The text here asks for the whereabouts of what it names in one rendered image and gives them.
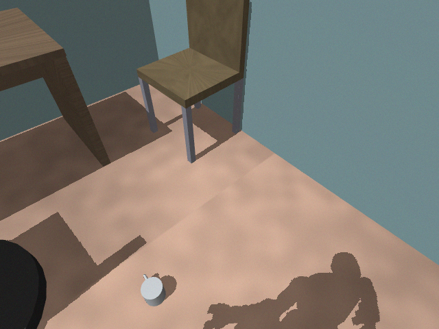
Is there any mug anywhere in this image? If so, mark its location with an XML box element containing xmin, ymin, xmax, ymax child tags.
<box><xmin>141</xmin><ymin>274</ymin><xmax>166</xmax><ymax>306</ymax></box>

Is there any chair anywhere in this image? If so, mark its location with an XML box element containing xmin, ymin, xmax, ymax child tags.
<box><xmin>137</xmin><ymin>0</ymin><xmax>250</xmax><ymax>163</ymax></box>

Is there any desk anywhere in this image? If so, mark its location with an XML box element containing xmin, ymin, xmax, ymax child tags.
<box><xmin>0</xmin><ymin>8</ymin><xmax>110</xmax><ymax>167</ymax></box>

